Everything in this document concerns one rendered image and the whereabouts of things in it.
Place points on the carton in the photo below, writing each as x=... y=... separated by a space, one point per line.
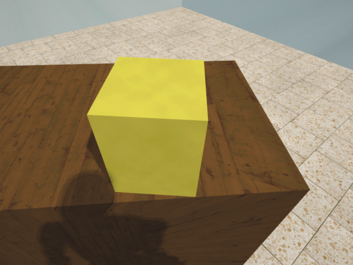
x=150 y=121

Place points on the pedestal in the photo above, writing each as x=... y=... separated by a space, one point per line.
x=58 y=205

